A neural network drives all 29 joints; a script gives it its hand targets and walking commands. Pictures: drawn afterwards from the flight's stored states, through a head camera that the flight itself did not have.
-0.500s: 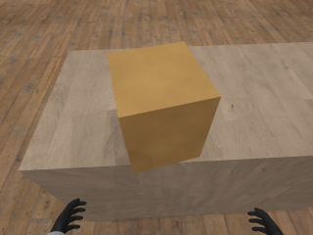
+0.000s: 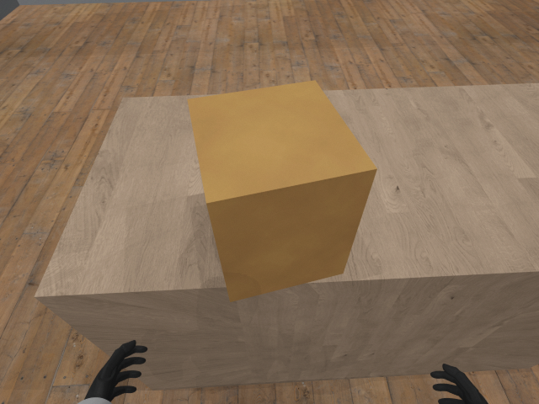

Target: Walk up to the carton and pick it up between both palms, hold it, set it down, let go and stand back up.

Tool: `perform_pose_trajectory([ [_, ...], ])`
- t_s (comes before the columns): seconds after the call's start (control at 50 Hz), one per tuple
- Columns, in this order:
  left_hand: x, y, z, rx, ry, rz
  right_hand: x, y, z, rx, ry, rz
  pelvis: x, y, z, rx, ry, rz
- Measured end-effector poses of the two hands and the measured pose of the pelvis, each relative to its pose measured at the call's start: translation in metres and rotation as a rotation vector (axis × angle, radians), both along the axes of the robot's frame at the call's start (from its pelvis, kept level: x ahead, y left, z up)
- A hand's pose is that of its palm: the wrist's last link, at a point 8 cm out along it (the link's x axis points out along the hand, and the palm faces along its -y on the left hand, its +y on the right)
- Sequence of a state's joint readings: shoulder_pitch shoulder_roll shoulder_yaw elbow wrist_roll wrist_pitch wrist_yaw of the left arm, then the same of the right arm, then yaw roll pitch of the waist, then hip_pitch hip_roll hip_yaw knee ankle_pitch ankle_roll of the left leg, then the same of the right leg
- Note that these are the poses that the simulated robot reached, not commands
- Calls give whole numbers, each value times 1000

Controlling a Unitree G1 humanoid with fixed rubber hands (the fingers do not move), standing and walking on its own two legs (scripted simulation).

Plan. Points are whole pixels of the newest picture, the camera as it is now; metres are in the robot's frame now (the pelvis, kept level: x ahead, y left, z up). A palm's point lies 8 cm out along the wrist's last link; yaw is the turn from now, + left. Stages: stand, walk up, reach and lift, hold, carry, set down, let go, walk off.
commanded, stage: stand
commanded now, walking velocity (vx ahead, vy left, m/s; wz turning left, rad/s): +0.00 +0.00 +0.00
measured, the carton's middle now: (271, 193) +0.41 +0.02 +0.09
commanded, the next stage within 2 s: none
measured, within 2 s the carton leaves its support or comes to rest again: neither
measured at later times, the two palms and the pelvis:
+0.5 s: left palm (101, 398) +0.15 +0.27 -0.07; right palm out of the picture +0.12 -0.28 -0.09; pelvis +0.00 +0.00 +0.00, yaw +0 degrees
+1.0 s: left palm out of the picture +0.14 +0.27 -0.07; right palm out of the picture +0.11 -0.28 -0.09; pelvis -0.01 +0.00 +0.00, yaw +0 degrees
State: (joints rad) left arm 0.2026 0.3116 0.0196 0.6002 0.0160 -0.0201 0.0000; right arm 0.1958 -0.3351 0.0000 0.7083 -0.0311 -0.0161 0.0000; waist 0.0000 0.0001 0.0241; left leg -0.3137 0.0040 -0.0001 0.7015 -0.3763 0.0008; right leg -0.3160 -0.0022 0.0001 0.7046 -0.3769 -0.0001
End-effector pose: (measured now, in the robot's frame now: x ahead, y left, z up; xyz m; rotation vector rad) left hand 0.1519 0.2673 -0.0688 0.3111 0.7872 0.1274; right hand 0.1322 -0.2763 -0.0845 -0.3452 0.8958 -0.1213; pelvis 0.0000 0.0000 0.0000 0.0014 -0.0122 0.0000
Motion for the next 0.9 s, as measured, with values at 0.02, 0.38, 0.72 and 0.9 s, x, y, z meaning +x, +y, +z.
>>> perform_pose_trajectory([
  [0.02,0,0,0,0,0,0,0,0,0,0,1,-1,0,0,0,0,0,0],
  [0.38,-1,1,0,4,3,-2,-5,-4,-2,-6,20,-5,-1,0,0,0,-1,0],
  [0.72,-4,2,0,7,1,-3,-12,-5,-4,-7,33,-14,-4,0,0,0,-5,0],
  [0.9,-9,4,1,10,-3,-2,-19,-6,-5,-7,40,-20,-9,0,0,0,-12,0],
])
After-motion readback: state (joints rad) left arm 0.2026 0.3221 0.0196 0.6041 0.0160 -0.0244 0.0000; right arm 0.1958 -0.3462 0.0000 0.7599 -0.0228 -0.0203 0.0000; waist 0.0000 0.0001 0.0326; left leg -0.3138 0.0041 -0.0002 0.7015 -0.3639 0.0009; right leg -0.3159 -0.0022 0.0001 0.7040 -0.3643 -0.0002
